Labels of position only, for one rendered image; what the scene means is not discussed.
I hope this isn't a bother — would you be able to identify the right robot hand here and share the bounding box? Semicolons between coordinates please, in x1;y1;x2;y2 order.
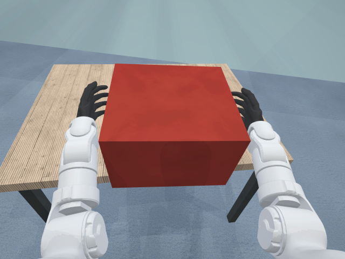
231;88;264;130

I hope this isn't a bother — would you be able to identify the left robot upper arm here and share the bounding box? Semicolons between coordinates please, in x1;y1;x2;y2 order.
39;210;108;259

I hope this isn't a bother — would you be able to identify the carton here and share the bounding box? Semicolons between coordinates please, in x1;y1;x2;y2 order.
98;64;251;188

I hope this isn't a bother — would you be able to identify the left robot hand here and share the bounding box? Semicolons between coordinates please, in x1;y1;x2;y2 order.
77;81;109;121

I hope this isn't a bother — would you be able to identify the robot left forearm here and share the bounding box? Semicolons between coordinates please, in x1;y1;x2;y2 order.
40;117;100;258

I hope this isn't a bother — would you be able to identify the table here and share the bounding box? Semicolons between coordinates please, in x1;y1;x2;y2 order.
0;64;294;223

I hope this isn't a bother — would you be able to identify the robot right forearm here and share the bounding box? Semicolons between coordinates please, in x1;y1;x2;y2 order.
247;121;327;249

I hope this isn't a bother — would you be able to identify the right robot upper arm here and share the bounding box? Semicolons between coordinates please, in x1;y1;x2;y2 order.
257;205;345;259

